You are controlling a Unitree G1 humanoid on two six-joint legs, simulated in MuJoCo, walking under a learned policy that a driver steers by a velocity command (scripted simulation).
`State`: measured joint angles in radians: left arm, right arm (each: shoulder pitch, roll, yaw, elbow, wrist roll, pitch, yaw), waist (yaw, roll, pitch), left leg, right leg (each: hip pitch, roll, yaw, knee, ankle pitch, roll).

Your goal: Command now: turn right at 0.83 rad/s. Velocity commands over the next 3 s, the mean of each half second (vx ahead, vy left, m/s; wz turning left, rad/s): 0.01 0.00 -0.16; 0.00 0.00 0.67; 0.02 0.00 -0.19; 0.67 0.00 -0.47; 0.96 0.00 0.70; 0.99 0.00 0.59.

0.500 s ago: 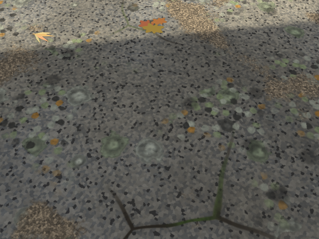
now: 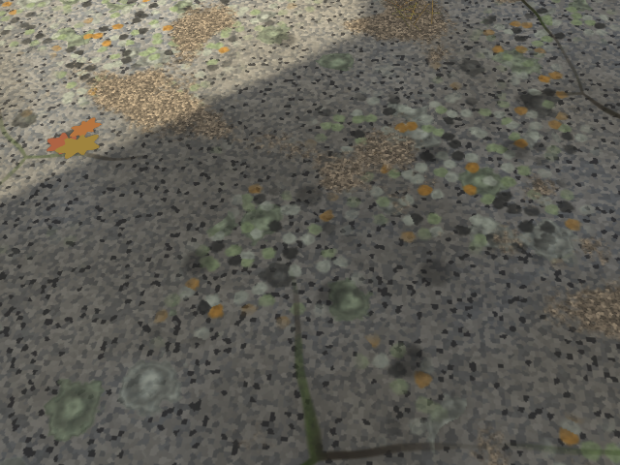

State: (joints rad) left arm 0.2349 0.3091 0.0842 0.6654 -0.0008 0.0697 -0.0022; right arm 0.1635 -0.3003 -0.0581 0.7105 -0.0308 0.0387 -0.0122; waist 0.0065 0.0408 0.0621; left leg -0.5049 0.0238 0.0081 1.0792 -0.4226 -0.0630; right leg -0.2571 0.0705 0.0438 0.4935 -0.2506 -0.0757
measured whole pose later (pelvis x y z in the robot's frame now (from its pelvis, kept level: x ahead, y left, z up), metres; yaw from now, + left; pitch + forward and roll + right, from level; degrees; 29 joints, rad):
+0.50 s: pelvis +0.01 +0.02 +0.00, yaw -1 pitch +1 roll -2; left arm 0.15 0.28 0.03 0.70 0.02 0.05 0.02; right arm 0.25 -0.26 -0.04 0.75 0.00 0.04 0.01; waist -0.03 -0.02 0.05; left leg -0.26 -0.05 -0.12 0.45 -0.19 0.04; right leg -0.34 0.10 0.07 0.83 -0.46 0.01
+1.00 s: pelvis +0.00 -0.01 +0.01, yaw +22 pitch +0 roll +1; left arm 0.25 0.27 0.02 0.71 0.03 0.00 0.03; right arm 0.17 -0.32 -0.08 0.73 -0.01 0.09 0.04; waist 0.03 0.03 0.06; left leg -0.40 -0.05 -0.07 0.93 -0.45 -0.04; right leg -0.18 -0.02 -0.07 0.43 -0.25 -0.04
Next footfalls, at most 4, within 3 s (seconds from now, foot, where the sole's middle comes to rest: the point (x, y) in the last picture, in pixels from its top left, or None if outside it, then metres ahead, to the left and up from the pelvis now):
0.34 left None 0.08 0.12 -0.78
0.70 right None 0.06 -0.09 -0.78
1.12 left None -0.02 0.10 -0.78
1.60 right None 0.02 -0.11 -0.78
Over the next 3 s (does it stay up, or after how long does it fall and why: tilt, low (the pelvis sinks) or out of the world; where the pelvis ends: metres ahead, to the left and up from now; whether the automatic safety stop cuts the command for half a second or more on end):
stays up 1.13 0.12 -0.03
